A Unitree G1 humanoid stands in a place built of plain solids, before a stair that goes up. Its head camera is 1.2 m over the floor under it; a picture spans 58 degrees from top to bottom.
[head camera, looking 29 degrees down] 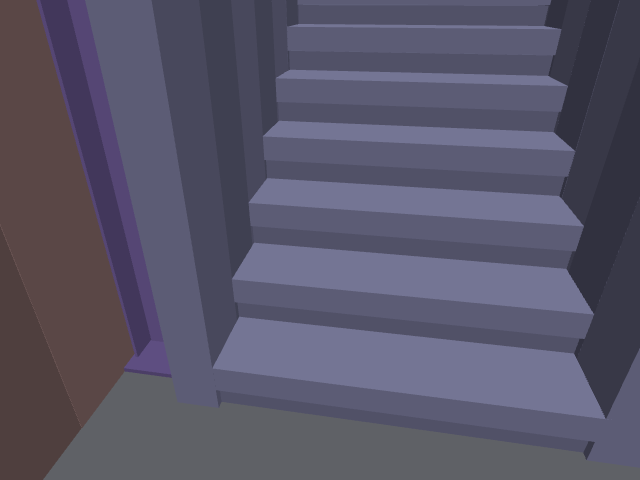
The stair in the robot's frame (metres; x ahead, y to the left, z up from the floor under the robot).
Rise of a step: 0.18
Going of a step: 0.23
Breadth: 1.19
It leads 9 degrees to the right of straight ahead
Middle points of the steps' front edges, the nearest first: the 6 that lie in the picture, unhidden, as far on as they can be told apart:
0.90 -0.23 0.18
1.13 -0.27 0.37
1.36 -0.30 0.55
1.59 -0.34 0.73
1.82 -0.38 0.91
2.05 -0.42 1.10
